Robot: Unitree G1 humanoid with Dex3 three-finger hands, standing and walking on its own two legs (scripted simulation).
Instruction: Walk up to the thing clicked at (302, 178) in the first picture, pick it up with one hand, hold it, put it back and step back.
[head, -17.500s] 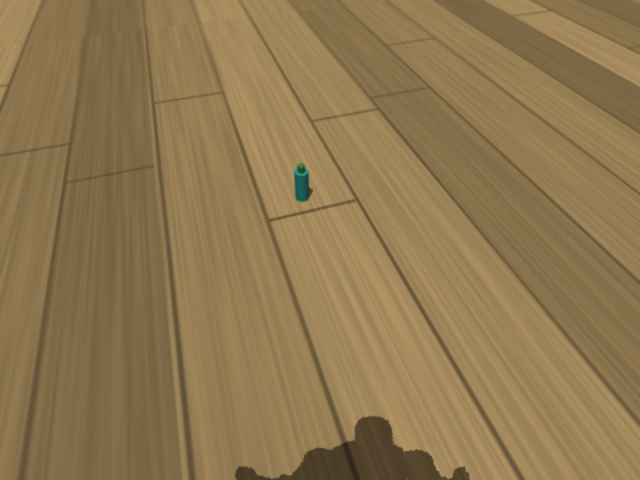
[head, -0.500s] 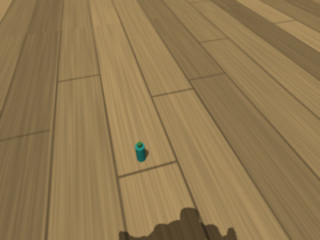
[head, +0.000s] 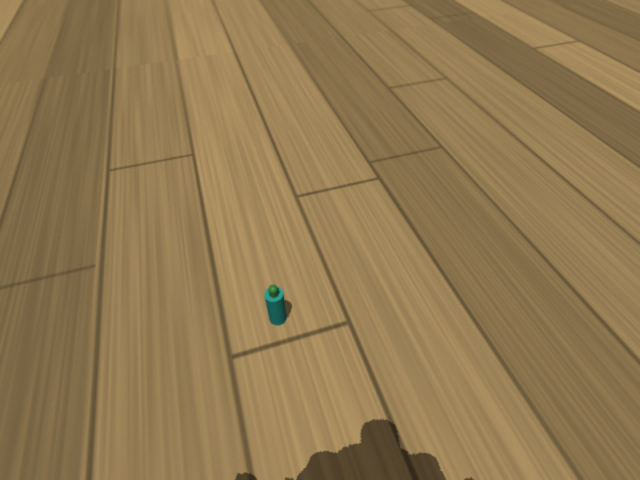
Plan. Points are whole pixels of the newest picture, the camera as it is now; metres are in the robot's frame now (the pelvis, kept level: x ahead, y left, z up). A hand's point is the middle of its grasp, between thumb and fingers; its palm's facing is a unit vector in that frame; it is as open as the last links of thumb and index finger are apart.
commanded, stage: stand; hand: left
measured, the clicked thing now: (275, 303) +0.79 +0.19 -0.68
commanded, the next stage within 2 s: walk up in 0.18 s
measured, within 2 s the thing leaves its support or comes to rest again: neither
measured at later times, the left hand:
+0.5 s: hand out of the picture +0.09 +0.33 -0.18, palm faces -0.04 -0.93 -0.36, open 7.4 cm
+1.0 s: hand (178, 351) +0.35 +0.26 -0.13, palm faces -0.07 -0.92 -0.39, open 7.3 cm
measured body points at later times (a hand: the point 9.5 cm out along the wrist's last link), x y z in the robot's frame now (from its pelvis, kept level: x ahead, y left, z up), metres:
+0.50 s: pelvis +0.07 +0.04 -0.02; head +0.07 +0.06 +0.43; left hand +0.09 +0.37 -0.15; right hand +0.13 -0.30 -0.11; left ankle +0.11 +0.16 -0.75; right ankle +0.01 -0.11 -0.71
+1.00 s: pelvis +0.24 +0.00 -0.02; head +0.26 -0.02 +0.43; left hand +0.35 +0.31 -0.11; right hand +0.28 -0.32 -0.15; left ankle +0.22 +0.15 -0.68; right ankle +0.28 -0.11 -0.75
